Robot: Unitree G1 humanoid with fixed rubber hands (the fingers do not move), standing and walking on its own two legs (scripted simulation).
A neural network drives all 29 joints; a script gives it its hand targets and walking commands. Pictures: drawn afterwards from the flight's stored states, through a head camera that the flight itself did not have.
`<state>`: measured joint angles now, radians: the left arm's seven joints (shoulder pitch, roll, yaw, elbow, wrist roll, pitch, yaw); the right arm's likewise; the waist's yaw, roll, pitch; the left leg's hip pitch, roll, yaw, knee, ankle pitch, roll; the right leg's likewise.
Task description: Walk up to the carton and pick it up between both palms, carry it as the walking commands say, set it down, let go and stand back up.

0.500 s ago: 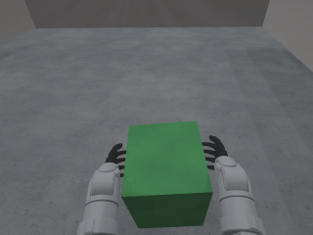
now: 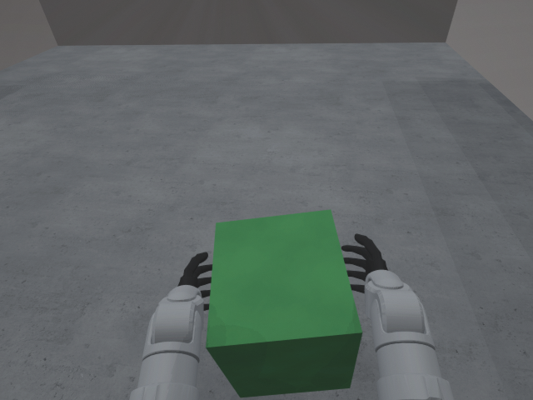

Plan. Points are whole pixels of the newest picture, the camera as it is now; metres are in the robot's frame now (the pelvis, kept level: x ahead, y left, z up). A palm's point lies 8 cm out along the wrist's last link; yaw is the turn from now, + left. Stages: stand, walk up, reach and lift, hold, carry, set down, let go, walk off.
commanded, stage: hold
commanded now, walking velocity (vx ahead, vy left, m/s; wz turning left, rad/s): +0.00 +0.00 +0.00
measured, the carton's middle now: (284, 306) +0.31 +0.00 -0.03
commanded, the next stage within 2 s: carry in 0.66 s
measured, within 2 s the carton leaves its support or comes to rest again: neither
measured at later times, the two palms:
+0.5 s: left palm (192, 297) +0.28 +0.14 +0.05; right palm (379, 281) +0.29 -0.15 +0.06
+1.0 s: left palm (243, 253) +0.34 +0.06 +0.08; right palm (423, 235) +0.35 -0.22 +0.10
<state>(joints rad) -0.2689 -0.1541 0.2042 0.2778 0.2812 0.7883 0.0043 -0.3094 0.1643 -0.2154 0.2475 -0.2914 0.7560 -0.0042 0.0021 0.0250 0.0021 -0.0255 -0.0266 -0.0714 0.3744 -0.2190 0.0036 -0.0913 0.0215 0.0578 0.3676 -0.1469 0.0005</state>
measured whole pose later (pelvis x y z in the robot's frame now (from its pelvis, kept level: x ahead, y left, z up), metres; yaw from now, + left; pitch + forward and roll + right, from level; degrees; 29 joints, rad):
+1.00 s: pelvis +0.06 -0.07 +0.00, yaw +1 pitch +6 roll -1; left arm -0.19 -0.14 0.04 -0.15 0.11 1.00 0.14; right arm -0.21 0.14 -0.15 -0.19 -0.12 0.93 -0.09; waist 0.00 0.03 -0.15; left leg -0.34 0.10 -0.04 0.65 -0.38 -0.04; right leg -0.29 0.00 -0.10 0.36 -0.16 -0.02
